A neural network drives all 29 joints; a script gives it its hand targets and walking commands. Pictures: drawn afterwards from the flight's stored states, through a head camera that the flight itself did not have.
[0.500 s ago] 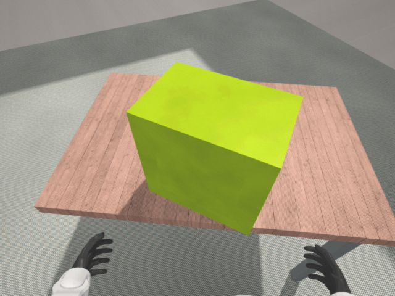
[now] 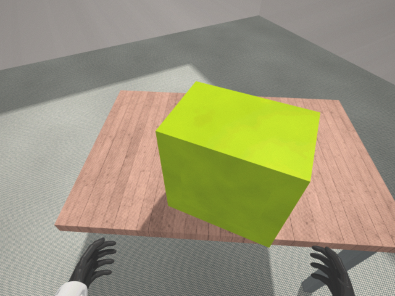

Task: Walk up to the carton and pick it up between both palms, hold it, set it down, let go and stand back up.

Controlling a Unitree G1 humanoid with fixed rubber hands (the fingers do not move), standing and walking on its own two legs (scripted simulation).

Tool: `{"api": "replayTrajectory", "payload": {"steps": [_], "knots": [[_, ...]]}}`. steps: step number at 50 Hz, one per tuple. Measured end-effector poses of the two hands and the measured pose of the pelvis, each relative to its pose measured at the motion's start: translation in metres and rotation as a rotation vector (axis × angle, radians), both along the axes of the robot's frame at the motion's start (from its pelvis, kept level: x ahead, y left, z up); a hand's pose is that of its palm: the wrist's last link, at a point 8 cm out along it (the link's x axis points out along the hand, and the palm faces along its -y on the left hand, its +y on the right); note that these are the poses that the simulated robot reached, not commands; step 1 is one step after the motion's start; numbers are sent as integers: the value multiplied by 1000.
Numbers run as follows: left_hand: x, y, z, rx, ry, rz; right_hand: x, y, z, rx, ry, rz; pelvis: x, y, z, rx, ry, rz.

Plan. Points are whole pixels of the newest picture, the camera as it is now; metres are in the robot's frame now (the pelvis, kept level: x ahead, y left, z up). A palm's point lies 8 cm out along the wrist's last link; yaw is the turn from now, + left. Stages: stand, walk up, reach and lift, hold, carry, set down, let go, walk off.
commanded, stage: reach and lift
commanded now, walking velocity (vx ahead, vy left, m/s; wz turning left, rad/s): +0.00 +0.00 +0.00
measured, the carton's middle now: (233, 165) +0.40 -0.05 +0.01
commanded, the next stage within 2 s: none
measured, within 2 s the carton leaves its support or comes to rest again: neither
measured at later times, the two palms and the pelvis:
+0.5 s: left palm (70, 277) +0.15 +0.27 -0.03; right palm (336, 286) +0.16 -0.24 -0.04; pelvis +0.00 -0.01 +0.00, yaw +2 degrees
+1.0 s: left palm (64, 251) +0.18 +0.27 +0.01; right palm (332, 264) +0.18 -0.22 +0.00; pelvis +0.00 -0.01 -0.01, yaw +3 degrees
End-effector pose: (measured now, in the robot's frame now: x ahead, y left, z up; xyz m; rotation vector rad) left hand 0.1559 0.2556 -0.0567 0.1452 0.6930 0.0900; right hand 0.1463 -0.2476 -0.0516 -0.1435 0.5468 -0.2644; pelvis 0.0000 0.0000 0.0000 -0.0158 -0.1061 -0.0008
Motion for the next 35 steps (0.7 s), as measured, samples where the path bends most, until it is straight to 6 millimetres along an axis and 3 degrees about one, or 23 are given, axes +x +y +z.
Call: {"api": "replayTrajectory", "payload": {"steps": [17,35], "knots": [[0,7,19,-42,-173,-65,12,7,8,69,-116,-90,5,-5,-1,-6,-9,24],[-8,18,44,-47,-289,-121,4,28,23,112,-186,-162,-1,-18,-7,-7,-19,51]]}}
